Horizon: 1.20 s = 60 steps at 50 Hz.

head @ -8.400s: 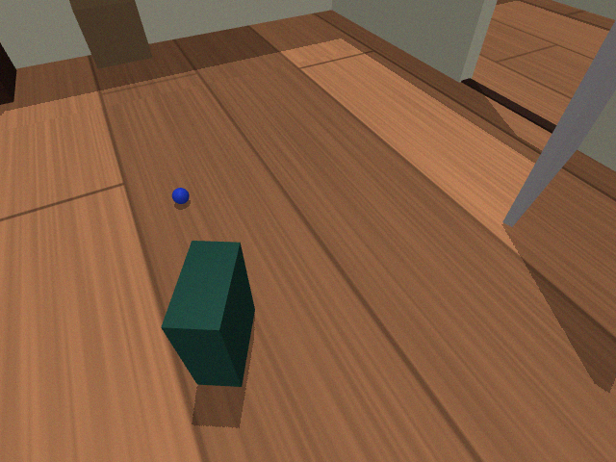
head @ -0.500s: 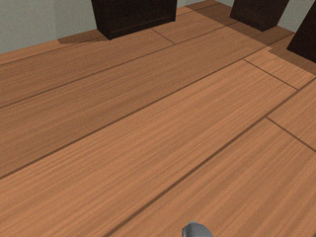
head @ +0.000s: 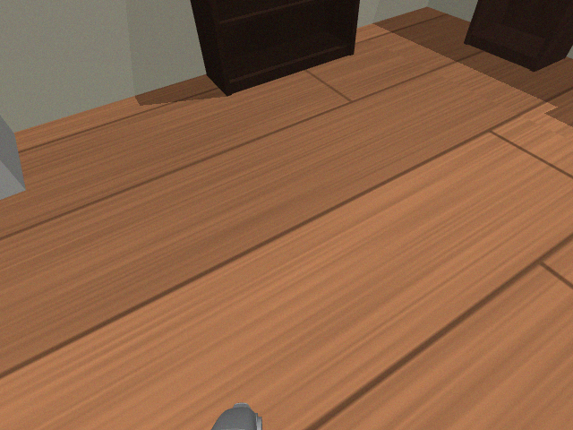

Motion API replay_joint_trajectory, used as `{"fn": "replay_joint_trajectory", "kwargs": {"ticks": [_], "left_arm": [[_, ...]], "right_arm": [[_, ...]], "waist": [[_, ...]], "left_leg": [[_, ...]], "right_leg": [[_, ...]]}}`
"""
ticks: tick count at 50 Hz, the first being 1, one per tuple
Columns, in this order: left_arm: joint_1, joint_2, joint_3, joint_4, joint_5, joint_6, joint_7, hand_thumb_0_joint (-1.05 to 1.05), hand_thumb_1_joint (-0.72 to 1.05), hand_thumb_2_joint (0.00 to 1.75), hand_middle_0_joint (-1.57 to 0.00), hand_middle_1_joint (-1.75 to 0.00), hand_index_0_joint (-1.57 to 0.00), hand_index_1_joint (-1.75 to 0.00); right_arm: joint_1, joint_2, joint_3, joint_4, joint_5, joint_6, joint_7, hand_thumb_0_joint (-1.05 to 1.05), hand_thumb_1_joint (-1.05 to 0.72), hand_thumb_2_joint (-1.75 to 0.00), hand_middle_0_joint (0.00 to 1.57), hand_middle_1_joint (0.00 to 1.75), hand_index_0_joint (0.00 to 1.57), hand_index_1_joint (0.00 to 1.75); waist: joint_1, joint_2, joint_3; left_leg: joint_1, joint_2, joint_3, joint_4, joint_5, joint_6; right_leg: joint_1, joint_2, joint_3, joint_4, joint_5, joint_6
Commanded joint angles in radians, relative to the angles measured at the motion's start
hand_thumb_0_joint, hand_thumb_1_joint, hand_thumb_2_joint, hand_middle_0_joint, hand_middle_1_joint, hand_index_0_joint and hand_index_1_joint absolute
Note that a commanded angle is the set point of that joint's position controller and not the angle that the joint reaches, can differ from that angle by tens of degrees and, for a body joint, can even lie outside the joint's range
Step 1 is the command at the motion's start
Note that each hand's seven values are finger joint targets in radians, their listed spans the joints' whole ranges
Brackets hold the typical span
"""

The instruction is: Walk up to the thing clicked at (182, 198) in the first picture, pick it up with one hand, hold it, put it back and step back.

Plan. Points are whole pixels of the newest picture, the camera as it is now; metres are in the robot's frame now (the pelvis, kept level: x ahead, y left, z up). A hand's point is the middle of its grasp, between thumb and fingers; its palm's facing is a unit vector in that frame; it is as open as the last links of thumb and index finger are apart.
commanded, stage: walk up
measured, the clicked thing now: out of the picture -0.05 -1.27 -0.73
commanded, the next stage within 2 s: none
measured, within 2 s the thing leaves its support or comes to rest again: neither
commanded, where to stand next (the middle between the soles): +0.59 +0.00 m, yaw +0 degrees
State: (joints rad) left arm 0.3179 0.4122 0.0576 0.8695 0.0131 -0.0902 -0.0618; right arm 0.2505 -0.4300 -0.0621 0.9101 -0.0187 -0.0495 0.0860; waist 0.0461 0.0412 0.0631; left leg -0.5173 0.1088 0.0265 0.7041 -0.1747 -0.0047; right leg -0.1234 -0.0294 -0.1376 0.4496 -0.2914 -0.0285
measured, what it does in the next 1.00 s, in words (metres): walks ahead, turning right: left foot, then right foot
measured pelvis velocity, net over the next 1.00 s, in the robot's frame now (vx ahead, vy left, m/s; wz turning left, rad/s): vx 0.40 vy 0.04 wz -0.27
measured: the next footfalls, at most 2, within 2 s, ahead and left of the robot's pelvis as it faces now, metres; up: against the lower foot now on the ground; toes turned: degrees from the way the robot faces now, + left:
left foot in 0.10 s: +0.21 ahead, +0.15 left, +0.00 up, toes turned +7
right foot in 0.50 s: +0.35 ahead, -0.14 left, +0.00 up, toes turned -6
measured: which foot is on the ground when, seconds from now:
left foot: up 0.00-0.08, down 0.10-0.52, up 0.54-0.96, down 0.98-1.00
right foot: down 0.00-0.12, up 0.14-0.48, down 0.50-1.00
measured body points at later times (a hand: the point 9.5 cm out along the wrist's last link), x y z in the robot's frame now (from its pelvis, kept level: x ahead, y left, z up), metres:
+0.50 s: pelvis +0.20 -0.01 -0.01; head +0.22 -0.02 +0.43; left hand +0.29 +0.32 -0.11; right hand +0.24 -0.34 -0.13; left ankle +0.17 +0.14 -0.74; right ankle +0.31 -0.14 -0.74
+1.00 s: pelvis +0.40 +0.04 -0.01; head +0.40 +0.02 +0.44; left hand +0.45 +0.35 -0.12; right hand +0.48 -0.31 -0.10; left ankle +0.52 +0.14 -0.74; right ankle +0.31 -0.13 -0.74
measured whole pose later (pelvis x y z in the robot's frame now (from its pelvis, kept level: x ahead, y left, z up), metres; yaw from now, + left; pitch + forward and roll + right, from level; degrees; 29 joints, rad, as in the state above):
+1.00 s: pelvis +0.40 +0.04 -0.01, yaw -15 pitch -1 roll -1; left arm 0.44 0.39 0.03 0.89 0.01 -0.04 -0.02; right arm 0.11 -0.45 -0.07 0.80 -0.02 -0.01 0.11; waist 0.07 0.06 0.04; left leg -0.39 0.02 -0.06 0.55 -0.21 -0.01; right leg -0.17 -0.01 0.17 0.57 -0.38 0.01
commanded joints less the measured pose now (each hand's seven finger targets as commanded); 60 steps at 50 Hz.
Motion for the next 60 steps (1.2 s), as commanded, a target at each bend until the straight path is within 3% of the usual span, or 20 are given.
{"fn": "replay_joint_trajectory", "kwargs": {"ticks": [1,5,6,7,12,20,24,25,26,27,33,34,35,38,45,48,50,51,55,60], "left_arm": [[-0.04,0.29,0.081,-0.085,0.0,-0.019,0.017,0.0,0.9,0.9,-0.2,-0.3,-0.2,-0.3],[-0.002,0.216,0.042,-0.081,0.001,-0.006,0.023,0.0,0.9,0.9,-0.2,-0.3,-0.2,-0.3],[0.046,0.125,0.016,-0.098,-0.013,-0.003,0.023,0.0,0.9,0.9,-0.2,-0.3,-0.2,-0.3],[0.049,0.219,0.035,-0.075,-0.018,0.007,0.039,0.0,0.9,0.9,-0.2,-0.3,-0.2,-0.3],[0.073,0.22,0.036,-0.01,-0.023,0.015,0.028,0.0,0.9,0.9,-0.2,-0.3,-0.2,-0.3],[-0.05,0.2,0.054,-0.03,-0.001,0.019,-0.015,0.0,0.9,0.9,-0.2,-0.3,-0.2,-0.3],[0.052,0.221,0.075,0.011,0.007,-0.001,0.0,0.0,0.9,0.9,-0.2,-0.3,-0.2,-0.3],[0.146,0.264,0.096,0.032,0.009,-0.012,0.014,0.0,0.9,0.9,-0.2,-0.3,-0.2,-0.3],[0.186,0.365,0.115,0.014,0.01,-0.024,0.031,0.0,0.9,0.9,-0.2,-0.3,-0.2,-0.3],[0.15,0.382,0.105,0.001,-0.003,-0.018,0.03,0.0,0.9,0.9,-0.2,-0.3,-0.2,-0.3],[0.004,0.266,0.073,-0.053,-0.012,-0.022,0.038,0.0,0.9,0.9,-0.2,-0.3,-0.2,-0.3],[0.056,0.211,0.052,-0.034,-0.018,0.009,0.039,0.0,0.9,0.9,-0.2,-0.3,-0.2,-0.3],[0.068,0.235,0.053,-0.04,-0.013,0.008,0.043,0.0,0.9,0.9,-0.2,-0.3,-0.2,-0.3],[-0.024,0.261,0.062,-0.074,-0.012,0.003,0.057,0.0,0.9,0.9,-0.2,-0.3,-0.2,-0.3],[0.031,0.28,0.062,-0.075,0.0,0.01,0.062,0.0,0.9,0.9,-0.2,-0.3,-0.2,-0.3],[-0.033,0.263,0.05,-0.105,-0.002,0.021,0.073,0.0,0.9,0.9,-0.2,-0.3,-0.2,-0.3],[0.029,0.1,0.001,-0.114,-0.005,0.03,0.092,0.0,0.9,0.9,-0.2,-0.3,-0.2,-0.3],[0.07,0.18,0.015,-0.085,-0.007,0.035,0.107,0.0,0.9,0.9,-0.2,-0.3,-0.2,-0.3],[0.092,0.251,0.045,-0.004,-0.019,0.044,0.069,0.0,0.9,0.9,-0.2,-0.3,-0.2,-0.3],[-0.053,0.194,0.025,-0.055,-0.012,0.055,0.05,0.0,0.9,0.9,-0.2,-0.3,-0.2,-0.3]], "right_arm": [[-0.054,-0.161,-0.054,-0.095,0.002,-0.032,-0.003,0.0,-0.9,-0.9,0.2,0.3,0.2,0.3],[0.186,-0.244,-0.091,-0.027,-0.01,-0.049,-0.03,0.0,-0.9,-0.9,0.2,0.3,0.2,0.3],[0.238,-0.339,-0.111,-0.046,-0.022,-0.055,-0.045,0.0,-0.9,-0.9,0.2,0.3,0.2,0.3],[0.206,-0.37,-0.12,-0.077,0.015,-0.056,-0.049,0.0,-0.9,-0.9,0.2,0.3,0.2,0.3],[0.07,-0.236,-0.066,-0.103,0.029,-0.058,-0.063,0.0,-0.9,-0.9,0.2,0.3,0.2,0.3],[0.003,-0.274,-0.075,-0.146,0.012,-0.055,-0.045,0.0,-0.9,-0.9,0.2,0.3,0.2,0.3],[-0.006,-0.221,-0.053,-0.152,0.012,-0.04,-0.045,0.0,-0.9,-0.9,0.2,0.3,0.2,0.3],[0.031,-0.167,-0.032,-0.149,0.008,-0.038,-0.045,0.0,-0.9,-0.9,0.2,0.3,0.2,0.3],[0.066,-0.087,-0.004,-0.173,0.015,-0.037,-0.045,0.0,-0.9,-0.9,0.2,0.3,0.2,0.3],[0.009,-0.196,-0.034,-0.154,0.006,-0.023,-0.059,0.0,-0.9,-0.9,0.2,0.3,0.2,0.3],[0.092,-0.192,-0.04,-0.062,0.012,-0.013,-0.037,0.0,-0.9,-0.9,0.2,0.3,0.2,0.3],[-0.088,-0.169,-0.039,-0.129,0.007,-0.005,-0.011,0.0,-0.9,-0.9,0.2,0.3,0.2,0.3],[-0.131,-0.164,-0.037,-0.157,0.008,0.004,-0.006,0.0,-0.9,-0.9,0.2,0.3,0.2,0.3],[-0.085,-0.191,-0.044,-0.13,0.014,0.031,0.008,0.0,-0.9,-0.9,0.2,0.3,0.2,0.3],[-0.189,-0.178,-0.053,-0.187,0.001,0.033,0.02,0.0,-0.9,-0.9,0.2,0.3,0.2,0.3],[-0.035,-0.198,-0.076,-0.156,0.001,0.019,0.002,0.0,-0.9,-0.9,0.2,0.3,0.2,0.3],[0.102,-0.321,-0.118,-0.151,-0.034,0.018,-0.03,0.0,-0.9,-0.9,0.2,0.3,0.2,0.3],[-0.01,-0.343,-0.12,-0.192,-0.008,0.02,-0.029,0.0,-0.9,-0.9,0.2,0.3,0.2,0.3],[-0.151,-0.207,-0.082,-0.226,0.001,0.024,-0.019,0.0,-0.9,-0.9,0.2,0.3,0.2,0.3],[-0.094,-0.203,-0.074,-0.241,-0.002,0.024,-0.011,0.0,-0.9,-0.9,0.2,0.3,0.2,0.3]], "waist": [[-0.012,-0.153,-0.012],[-0.142,0.094,-0.12],[-0.14,0.329,-0.16],[-0.141,0.181,-0.171],[-0.05,0.086,-0.051],[-0.054,0.127,0.004],[0.022,-0.011,-0.066],[0.072,-0.191,-0.112],[0.069,-0.42,-0.111],[0.073,-0.276,-0.062],[-0.021,-0.201,-0.019],[0.0,-0.125,-0.027],[0.004,-0.13,-0.017],[-0.047,-0.182,-0.037],[-0.026,-0.196,0.013],[-0.138,-0.121,-0.052],[-0.18,0.281,-0.159],[-0.132,0.211,-0.098],[-0.068,0.208,-0.016],[-0.114,0.125,0.021]], "left_leg": [[0.138,-0.009,0.033,-0.094,0.059,0.021],[0.543,-0.026,-0.03,-0.227,-0.153,0.092],[0.689,0.234,-0.473,-0.339,-0.223,0.176],[0.653,0.353,-0.716,-0.451,-0.281,0.279],[0.394,0.197,-0.185,-0.384,0.153,0.218],[0.202,0.151,-0.1,-0.457,-0.288,0.214],[0.124,0.1,-0.036,-0.196,-0.219,0.15],[0.046,0.021,0.039,0.079,-0.181,0.12],[-0.162,-0.118,0.084,0.363,-0.34,0.049],[-0.192,-0.094,-0.03,0.439,-0.379,0.044],[-0.062,-0.017,-0.067,0.27,-0.159,0.023],[-0.075,-0.066,-0.06,0.277,-0.188,0.01],[-0.105,-0.045,-0.088,0.247,-0.177,0.007],[-0.133,-0.031,-0.089,0.174,-0.075,-0.02],[0.07,-0.077,-0.073,-0.046,-0.125,-0.028],[0.488,-0.096,-0.095,-0.276,-0.099,0.009],[0.746,0.267,-0.548,-0.451,-0.515,0.09],[0.572,0.387,-0.696,-0.581,-0.688,0.164],[0.413,0.157,-0.226,-0.511,-0.384,0.139],[0.448,0.196,-0.061,-0.506,-0.165,0.182]], "right_leg": [[-0.099,-0.251,0.172,-0.172,-0.014,-0.162],[-0.251,-0.123,0.036,0.35,0.234,-0.087],[-0.497,0.009,0.028,0.654,-0.127,-0.017],[-0.562,0.03,0.133,0.736,-0.253,-0.026],[-0.44,-0.089,0.202,0.615,-0.07,-0.002],[-0.255,-0.073,0.09,0.241,0.091,0.015],[0.028,-0.019,0.067,0.114,0.086,-0.002],[0.163,-0.063,0.161,0.009,-0.063,-0.022],[0.23,-0.329,0.638,-0.189,-0.247,-0.098],[0.13,-0.417,0.794,-0.238,-0.306,-0.197],[-0.021,-0.251,0.315,-0.187,0.072,-0.182],[-0.025,-0.213,0.564,-0.217,0.084,-0.17],[-0.005,-0.249,0.586,-0.246,0.034,-0.181],[0.038,-0.18,0.509,-0.284,-0.195,-0.17],[-0.121,-0.14,0.503,-0.189,-0.106,-0.166],[-0.341,-0.087,0.438,0.045,-0.016,-0.101],[-0.67,0.12,0.252,0.576,-0.308,-0.015],[-0.671,0.057,0.2,0.68,-0.269,-0.011],[-0.518,-0.073,0.172,0.592,-0.032,0.026],[-0.535,-0.1,0.102,0.444,0.034,0.05]]}}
